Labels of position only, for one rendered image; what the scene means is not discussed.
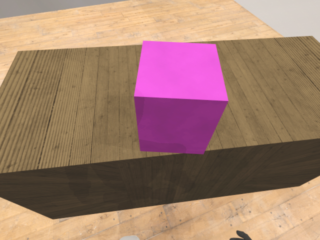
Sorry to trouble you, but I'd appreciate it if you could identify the pedestal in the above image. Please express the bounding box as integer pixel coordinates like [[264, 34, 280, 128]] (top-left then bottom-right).
[[0, 36, 320, 220]]

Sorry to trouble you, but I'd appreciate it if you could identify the carton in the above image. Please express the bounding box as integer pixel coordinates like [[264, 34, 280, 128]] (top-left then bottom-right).
[[134, 40, 229, 154]]

